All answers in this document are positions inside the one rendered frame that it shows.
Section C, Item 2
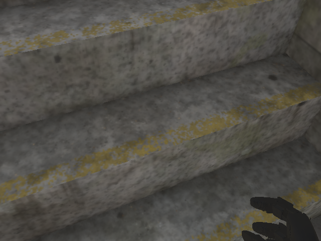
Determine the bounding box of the robot right hand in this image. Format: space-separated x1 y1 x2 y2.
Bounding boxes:
242 197 319 241

